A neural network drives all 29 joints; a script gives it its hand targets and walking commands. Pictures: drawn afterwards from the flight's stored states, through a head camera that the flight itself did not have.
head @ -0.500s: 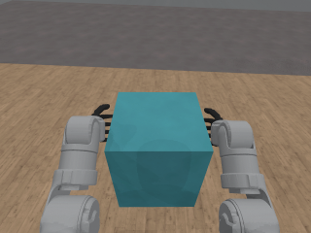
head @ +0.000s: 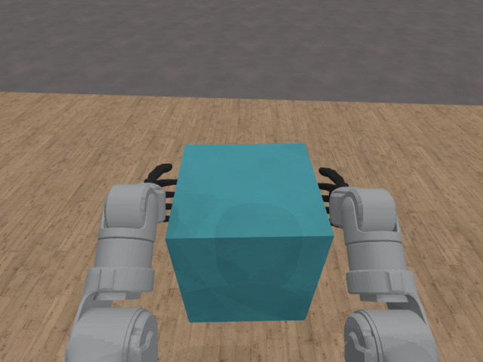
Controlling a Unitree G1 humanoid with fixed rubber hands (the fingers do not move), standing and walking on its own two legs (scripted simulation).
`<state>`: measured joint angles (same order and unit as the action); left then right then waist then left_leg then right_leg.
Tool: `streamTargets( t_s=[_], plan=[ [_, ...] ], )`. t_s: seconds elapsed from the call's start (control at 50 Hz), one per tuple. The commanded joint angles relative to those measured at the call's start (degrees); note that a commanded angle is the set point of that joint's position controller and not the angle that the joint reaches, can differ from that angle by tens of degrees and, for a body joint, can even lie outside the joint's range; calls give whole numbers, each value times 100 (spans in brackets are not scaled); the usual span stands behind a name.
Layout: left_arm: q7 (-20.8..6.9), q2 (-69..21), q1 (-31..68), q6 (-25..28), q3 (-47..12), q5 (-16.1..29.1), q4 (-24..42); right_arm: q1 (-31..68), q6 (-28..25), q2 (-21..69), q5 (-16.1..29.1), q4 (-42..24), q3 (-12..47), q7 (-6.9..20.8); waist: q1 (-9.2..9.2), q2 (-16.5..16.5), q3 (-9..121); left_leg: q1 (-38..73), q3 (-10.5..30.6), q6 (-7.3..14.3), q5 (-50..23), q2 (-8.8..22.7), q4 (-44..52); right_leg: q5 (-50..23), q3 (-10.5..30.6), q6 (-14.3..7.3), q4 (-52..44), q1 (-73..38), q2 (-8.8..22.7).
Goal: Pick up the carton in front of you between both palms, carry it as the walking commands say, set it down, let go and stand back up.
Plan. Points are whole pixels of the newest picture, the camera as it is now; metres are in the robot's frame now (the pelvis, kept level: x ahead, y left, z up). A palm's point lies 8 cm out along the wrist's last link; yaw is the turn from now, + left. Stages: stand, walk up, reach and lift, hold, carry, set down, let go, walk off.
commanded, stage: carry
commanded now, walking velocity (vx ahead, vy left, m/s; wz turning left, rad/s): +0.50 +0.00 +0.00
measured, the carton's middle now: (246, 234) +0.35 -0.01 +0.04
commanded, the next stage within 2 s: none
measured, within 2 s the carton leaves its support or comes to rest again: neither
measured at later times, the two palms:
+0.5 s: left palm (174, 130) +0.65 +0.17 +0.04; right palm (295, 136) +0.63 -0.13 +0.04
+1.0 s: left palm (198, 74) +0.95 +0.14 +0.05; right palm (291, 76) +0.96 -0.16 +0.04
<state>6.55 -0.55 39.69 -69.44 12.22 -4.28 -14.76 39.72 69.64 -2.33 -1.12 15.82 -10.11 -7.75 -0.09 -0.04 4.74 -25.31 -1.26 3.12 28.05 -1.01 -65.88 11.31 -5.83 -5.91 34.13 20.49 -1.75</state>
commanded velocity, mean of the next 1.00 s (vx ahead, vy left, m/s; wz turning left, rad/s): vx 0.50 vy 0.00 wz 0.00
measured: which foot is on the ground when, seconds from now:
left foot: up 0.00-0.36, down 0.38-0.88, up 0.90-1.00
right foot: down 0.00-0.38, up 0.40-0.88, down 0.90-1.00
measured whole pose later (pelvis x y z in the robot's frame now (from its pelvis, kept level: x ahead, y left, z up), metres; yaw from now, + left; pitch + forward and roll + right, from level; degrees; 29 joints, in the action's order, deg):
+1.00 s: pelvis +0.59 -0.01 -0.09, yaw -1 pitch +4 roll +1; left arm 7.2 -1.0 40.1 -69.2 12.5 -4.4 -8.4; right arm 40.6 68.4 -2.3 -0.6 11.1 -11.0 -7.7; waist 0.7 0.2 2.7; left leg -23.6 -0.6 3.3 29.6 -3.4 -74.3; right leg 5.0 -6.8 -7.7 35.0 27.5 -3.4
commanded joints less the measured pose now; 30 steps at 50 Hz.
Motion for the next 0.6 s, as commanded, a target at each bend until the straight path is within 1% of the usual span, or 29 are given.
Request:
streamTargets(
  t_s=[0.0,0.02,0.06,0.1,0.14,0.18,0.2,0.22,0.26,0.28,0.3,0.32,0.34,0.36,0.38,0.4,0.42,0.44,0.46,0.5,0.52,0.58],
  plan=[
    [-1194,-6354,4723,160,-3251,2638,1327,4753,-245,6908,2519,-1316,3131,1250,218,-451,1936,-1724,176,-78,-480,379,201,-1545,2292,-608,-1200,-2578,1639],
    [-1182,-6361,4739,147,-3340,2714,1482,4715,-232,6872,2503,-1420,3178,1198,231,-522,1992,-1665,98,-134,-698,347,362,-1828,2086,-578,-1207,-2579,1545],
    [-1162,-6315,4628,94,-3446,2803,1679,4555,-185,6716,2412,-1581,3207,1097,292,-571,2093,-1742,7,-219,-1014,337,737,-2336,1837,-573,-1156,-2767,1476],
    [-1182,-6236,4347,29,-3472,2792,1613,4229,-122,6548,2230,-1517,3178,1043,380,-573,2072,-1937,-67,-260,-1425,338,1180,-2962,1672,-556,-1045,-3017,1416],
    [-1256,-6219,4097,3,-3493,2749,1405,3928,-85,6432,2038,-1341,3154,1051,462,-600,1982,-1962,-149,-247,-1970,290,1735,-3530,1480,-466,-920,-3145,1273],
    [-1347,-6257,4081,30,-3547,2746,1281,3889,-95,6386,1919,-1259,3170,1089,556,-604,1825,-1815,-316,-191,-2543,147,2372,-3896,1261,-381,-818,-3157,1060],
    [-1383,-6283,4090,53,-3572,2750,1219,3903,-104,6365,1878,-1226,3175,1108,600,-606,1741,-1710,-415,-155,-2800,62,2697,-3968,1154,-353,-755,-3164,955],
    [-1408,-6307,4091,81,-3589,2757,1154,3910,-113,6333,1844,-1200,3172,1127,644,-628,1664,-1555,-496,-101,-3036,-14,3033,-3970,1063,-331,-697,-3152,877],
    [-1433,-6346,4065,142,-3613,2767,1019,3893,-128,6267,1781,-1126,3137,1164,671,-712,1517,-981,-519,98,-3568,-70,3692,-3762,958,-264,-593,-2946,855],
    [-1439,-6377,4038,169,-3627,2773,942,3866,-137,6230,1742,-1068,3092,1181,590,-757,1519,-500,-502,211,-3743,-98,3946,-3813,887,-187,-372,-2752,863],
    [-1446,-6422,4015,189,-3635,2780,843,3766,-151,6175,1683,-956,3015,1197,420,-766,1649,136,-560,277,-3803,-152,4065,-4029,796,-94,68,-2588,851],
    [-1458,-6474,4016,210,-3646,2787,722,3583,-178,6112,1609,-800,2913,1215,131,-600,1922,1087,-649,296,-3995,-161,4297,-3996,543,56,906,-2309,758],
    [-1473,-6494,4020,249,-3649,2772,600,3438,-207,6042,1553,-693,2813,1249,-146,-290,2175,2186,-489,234,-4063,106,4308,-3100,358,192,1935,-1597,585],
    [-1491,-6543,3969,284,-3624,2745,485,3356,-222,5985,1557,-575,2733,1304,-90,406,2460,3554,641,262,-5607,1219,3429,32,341,309,3014,-115,342],
    [-1482,-6638,4023,238,-3532,2735,263,3400,-262,5856,1451,-383,2564,1315,-263,1655,3116,5090,2928,1353,-6131,2552,3209,2485,600,535,4630,1643,-378],
    [-1456,-6650,4004,262,-3522,2696,362,3293,-307,5946,1540,-333,2661,1349,-367,1528,3370,4985,3554,1773,-4012,2530,3625,2277,878,389,5236,2244,-187],
    [-1423,-6714,4326,311,-3591,2725,668,3556,-373,6239,1738,-622,2794,1397,-336,1058,2910,4364,3295,1572,-2963,2103,3919,1971,884,290,5051,2480,30],
    [-1364,-6823,4500,362,-3612,2728,895,4021,-422,6505,1980,-1039,2948,1430,-280,521,2564,3711,2851,1327,-2794,1881,4056,1600,834,312,4702,2415,201],
    [-1287,-6842,4511,401,-3620,2708,1072,4439,-446,6706,2211,-1389,3135,1450,-184,307,2364,3152,2475,1168,-2992,1743,4177,1317,831,352,4243,2252,363],
    [-1130,-6812,4243,436,-3639,2593,1347,4726,-481,6935,2538,-1827,3443,1458,-97,344,2344,2549,2045,1011,-2912,1586,4335,1141,725,417,3723,1850,455],
    [-1065,-6774,4014,451,-3651,2523,1404,4669,-491,6965,2627,-1950,3516,1459,-86,392,2393,2545,1868,999,-3224,1529,4279,1075,666,455,3543,1869,475],
    [-944,-6615,3471,504,-3729,2305,1492,4246,-519,6917,2700,-2063,3693,1485,-213,529,2520,3121,1425,913,-4905,1400,3967,573,520,515,2988,2440,525]
  ],
)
